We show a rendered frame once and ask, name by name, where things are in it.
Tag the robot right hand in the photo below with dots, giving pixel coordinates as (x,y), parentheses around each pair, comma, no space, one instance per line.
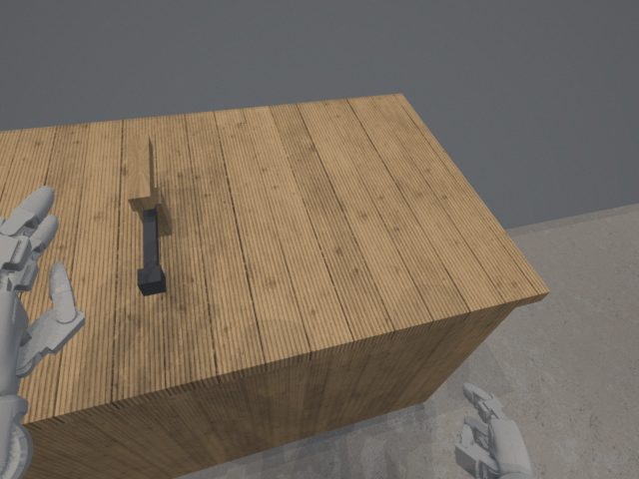
(501,448)

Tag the tap lever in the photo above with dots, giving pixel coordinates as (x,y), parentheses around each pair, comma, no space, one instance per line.
(151,279)

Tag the counter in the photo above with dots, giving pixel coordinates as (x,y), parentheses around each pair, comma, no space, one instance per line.
(326,263)

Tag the left robot forearm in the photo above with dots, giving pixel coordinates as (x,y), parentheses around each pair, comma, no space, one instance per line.
(16,444)

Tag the robot left hand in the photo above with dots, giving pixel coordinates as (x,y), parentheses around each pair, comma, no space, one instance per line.
(23,239)

